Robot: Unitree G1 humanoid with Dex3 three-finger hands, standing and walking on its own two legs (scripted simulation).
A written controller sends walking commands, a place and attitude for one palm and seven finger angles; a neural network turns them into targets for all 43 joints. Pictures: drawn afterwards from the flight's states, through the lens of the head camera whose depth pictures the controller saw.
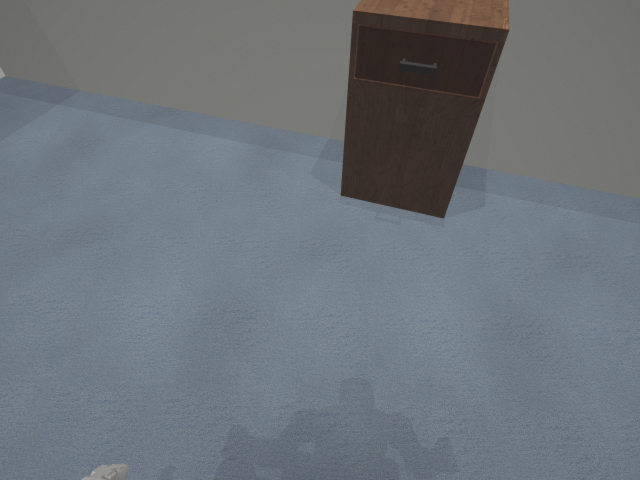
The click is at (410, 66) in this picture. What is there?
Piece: drawer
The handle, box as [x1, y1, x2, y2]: [399, 58, 436, 74]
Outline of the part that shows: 399,64 399,69 434,74 436,67 436,63 434,63 433,65 406,62 405,58 403,58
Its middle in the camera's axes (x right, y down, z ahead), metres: +0.33 -0.59 +1.32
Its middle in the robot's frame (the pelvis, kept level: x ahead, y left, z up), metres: +1.39 -0.26 -0.09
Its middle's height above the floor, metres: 0.68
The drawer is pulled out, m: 0.00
